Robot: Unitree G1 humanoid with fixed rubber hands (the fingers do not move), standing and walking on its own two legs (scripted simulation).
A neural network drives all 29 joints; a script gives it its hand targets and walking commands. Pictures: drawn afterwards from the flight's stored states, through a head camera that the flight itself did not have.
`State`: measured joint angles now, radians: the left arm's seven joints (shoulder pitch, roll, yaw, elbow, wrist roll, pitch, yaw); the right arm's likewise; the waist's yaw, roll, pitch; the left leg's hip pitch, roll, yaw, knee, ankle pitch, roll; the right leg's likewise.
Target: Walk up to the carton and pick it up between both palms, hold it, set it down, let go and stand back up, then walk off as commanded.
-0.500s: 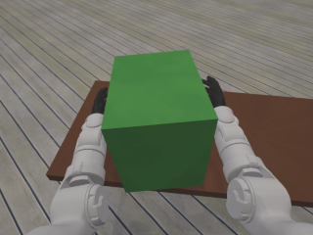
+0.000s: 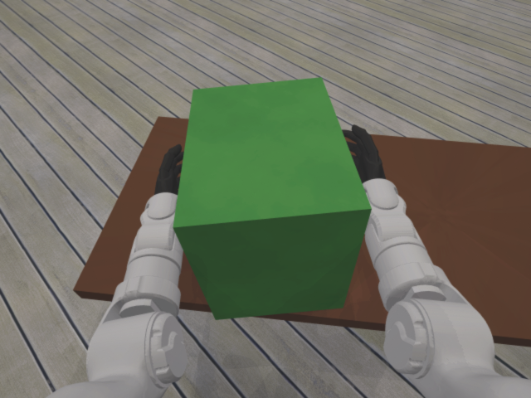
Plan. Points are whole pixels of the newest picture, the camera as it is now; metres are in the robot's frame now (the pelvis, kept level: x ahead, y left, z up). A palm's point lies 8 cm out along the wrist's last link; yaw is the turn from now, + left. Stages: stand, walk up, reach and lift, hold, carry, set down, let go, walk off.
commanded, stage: set down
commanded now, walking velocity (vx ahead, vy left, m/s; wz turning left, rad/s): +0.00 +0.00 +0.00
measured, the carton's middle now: (268, 199) +0.42 +0.07 +0.04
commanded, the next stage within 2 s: none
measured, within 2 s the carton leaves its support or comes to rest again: rests again in 0.36 s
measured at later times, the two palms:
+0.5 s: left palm (174, 194) +0.39 +0.22 +0.06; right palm (366, 184) +0.44 -0.09 +0.08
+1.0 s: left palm (176, 197) +0.39 +0.22 +0.05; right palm (367, 188) +0.44 -0.09 +0.07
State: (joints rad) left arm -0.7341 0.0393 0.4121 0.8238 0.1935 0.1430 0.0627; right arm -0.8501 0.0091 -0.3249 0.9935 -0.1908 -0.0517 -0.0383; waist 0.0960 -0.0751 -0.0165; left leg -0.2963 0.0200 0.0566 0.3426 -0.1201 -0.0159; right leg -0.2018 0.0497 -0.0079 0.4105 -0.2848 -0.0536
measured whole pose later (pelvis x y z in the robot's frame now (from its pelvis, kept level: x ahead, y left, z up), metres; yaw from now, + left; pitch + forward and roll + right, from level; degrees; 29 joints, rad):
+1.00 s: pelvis +0.01 +0.00 +0.00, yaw +0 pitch +8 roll +1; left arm -0.73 0.01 0.47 0.87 0.20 -0.04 0.05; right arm -0.80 0.01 -0.34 0.99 -0.24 -0.19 -0.04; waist 0.10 -0.06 -0.02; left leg -0.36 0.02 0.06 0.34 -0.12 -0.02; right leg -0.27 0.05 -0.01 0.41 -0.28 -0.06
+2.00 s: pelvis +0.01 +0.01 +0.00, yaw +0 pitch +14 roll +1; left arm -0.73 0.00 0.49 1.03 0.22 -0.16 0.14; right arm -0.80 -0.05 -0.24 1.06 0.00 -0.19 -0.03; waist 0.11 -0.06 -0.06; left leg -0.49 0.02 0.06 0.37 -0.12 -0.02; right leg -0.38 0.05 -0.01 0.41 -0.27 -0.06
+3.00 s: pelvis -0.05 +0.03 -0.01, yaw -2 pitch +16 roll -2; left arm -0.32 0.00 0.21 0.49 0.14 -0.12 0.14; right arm -0.52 -0.29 -0.02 0.97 0.29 -0.33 0.12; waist 0.12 -0.04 -0.15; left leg -0.67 0.06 0.04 0.43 -0.06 0.00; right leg -0.54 0.09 -0.01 0.41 -0.16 -0.04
